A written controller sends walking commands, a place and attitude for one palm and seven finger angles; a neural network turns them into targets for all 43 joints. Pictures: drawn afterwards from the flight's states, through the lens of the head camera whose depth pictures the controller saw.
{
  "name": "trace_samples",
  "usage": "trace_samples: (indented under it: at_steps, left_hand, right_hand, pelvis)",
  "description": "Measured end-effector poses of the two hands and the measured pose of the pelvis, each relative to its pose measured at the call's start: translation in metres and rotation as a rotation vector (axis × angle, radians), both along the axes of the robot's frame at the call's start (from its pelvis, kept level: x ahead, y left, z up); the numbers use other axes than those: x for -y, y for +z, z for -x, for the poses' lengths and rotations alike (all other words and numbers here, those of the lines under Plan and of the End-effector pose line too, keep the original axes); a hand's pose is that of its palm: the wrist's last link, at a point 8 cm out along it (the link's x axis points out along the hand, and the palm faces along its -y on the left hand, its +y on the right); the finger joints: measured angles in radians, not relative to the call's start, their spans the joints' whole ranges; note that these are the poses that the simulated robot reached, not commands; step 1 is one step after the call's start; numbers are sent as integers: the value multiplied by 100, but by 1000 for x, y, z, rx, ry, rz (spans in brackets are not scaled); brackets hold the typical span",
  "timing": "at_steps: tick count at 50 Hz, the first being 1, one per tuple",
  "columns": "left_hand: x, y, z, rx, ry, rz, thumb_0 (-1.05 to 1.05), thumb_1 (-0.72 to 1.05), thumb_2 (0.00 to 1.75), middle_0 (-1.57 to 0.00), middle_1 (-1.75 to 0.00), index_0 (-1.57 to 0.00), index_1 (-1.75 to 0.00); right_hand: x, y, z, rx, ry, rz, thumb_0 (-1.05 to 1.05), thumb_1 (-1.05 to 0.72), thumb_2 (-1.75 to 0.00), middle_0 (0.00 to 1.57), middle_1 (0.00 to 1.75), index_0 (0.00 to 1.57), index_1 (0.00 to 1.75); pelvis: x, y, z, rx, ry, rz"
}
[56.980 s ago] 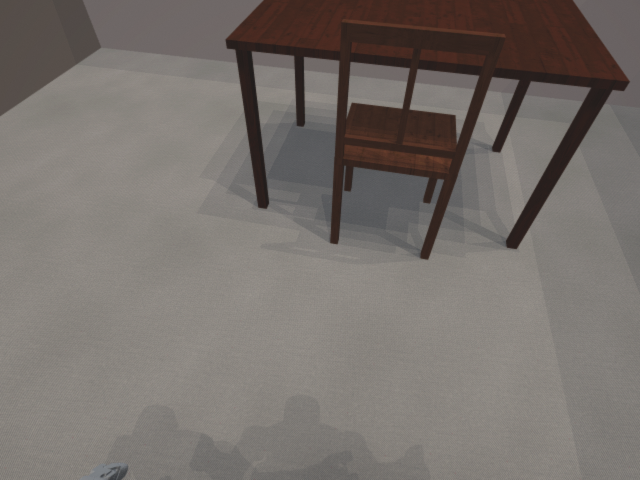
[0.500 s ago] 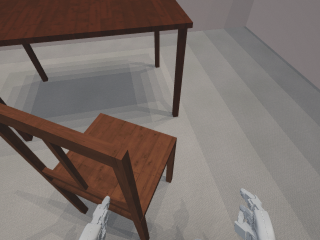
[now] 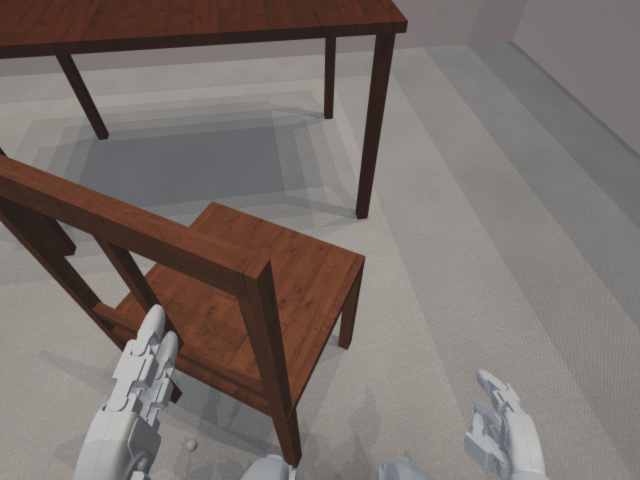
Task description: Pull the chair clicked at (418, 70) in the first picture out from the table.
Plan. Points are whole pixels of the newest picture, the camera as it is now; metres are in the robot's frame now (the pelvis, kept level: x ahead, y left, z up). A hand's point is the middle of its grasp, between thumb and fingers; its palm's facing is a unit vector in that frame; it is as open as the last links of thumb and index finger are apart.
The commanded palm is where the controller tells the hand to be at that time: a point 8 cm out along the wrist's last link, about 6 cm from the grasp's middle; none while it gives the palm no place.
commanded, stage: draw the hand back to the body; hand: left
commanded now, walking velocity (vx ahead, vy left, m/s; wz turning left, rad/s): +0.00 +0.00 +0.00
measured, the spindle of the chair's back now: (147, 299) +0.34 +0.27 +0.01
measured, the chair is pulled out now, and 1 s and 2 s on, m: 0.60 0.60 0.60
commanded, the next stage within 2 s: step back with the hand held close in 1.26 s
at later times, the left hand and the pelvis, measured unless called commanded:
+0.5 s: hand (83, 374) +0.18 +0.21 +0.17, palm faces +0.28 -0.88 -0.39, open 14.7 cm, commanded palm +0.14 +0.26 +0.20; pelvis +0.03 +0.00 +0.07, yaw +0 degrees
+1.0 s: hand out of the picture +0.24 +0.26 +0.27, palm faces +0.48 -0.77 -0.41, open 8.1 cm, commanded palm +0.18 +0.30 +0.27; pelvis +0.04 +0.00 +0.10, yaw -1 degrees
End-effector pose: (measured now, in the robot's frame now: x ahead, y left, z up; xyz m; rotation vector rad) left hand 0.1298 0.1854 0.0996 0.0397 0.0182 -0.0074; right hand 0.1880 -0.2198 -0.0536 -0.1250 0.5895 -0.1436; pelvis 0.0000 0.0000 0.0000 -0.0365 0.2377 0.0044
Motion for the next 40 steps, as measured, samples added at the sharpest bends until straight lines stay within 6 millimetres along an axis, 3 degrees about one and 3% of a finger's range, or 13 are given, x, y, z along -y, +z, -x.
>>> trace_samples:
  at_steps: [4,10,14,19,27,40]
  left_hand:
    - [-8,6,2,-69,-6,-20,-1,-55,20,0,0,0,0]
    - [-25,35,3,-42,53,-40,-1,-52,22,-1,-1,-1,-1]
    - [-41,49,0,-121,153,-221,-1,-44,25,-2,-2,-2,-2]
    - [-52,66,-3,-182,260,-309,-1,-29,32,-4,-5,-4,-5]
    - [-69,100,-22,-90,346,-362,0,-2,45,-8,-11,-8,-11]
    - [-94,157,-47,92,433,-433,1,44,68,-15,-20,-15,-21]
  right_hand:
    - [-5,2,3,-15,-21,-34,2,-90,-90,20,30,21,30]
    - [-5,17,8,-8,-33,-30,2,-90,-90,20,30,21,30]
    - [0,29,9,-30,-50,-1,2,-90,-90,20,30,21,30]
    - [5,47,6,-25,-62,20,2,-90,-90,20,30,21,30]
    - [7,65,-7,-10,-29,37,2,-90,-90,20,30,20,30]
    - [1,75,-28,-15,35,18,2,-90,-90,20,30,21,30]
  pelvis:
    - [0,7,-1,26,-1,-1]
    - [1,24,-6,58,7,3]
    - [2,38,-11,97,5,-3]
    - [1,57,-19,149,2,-12]
    - [2,76,-29,222,2,-19]
    - [4,93,-42,280,-7,-25]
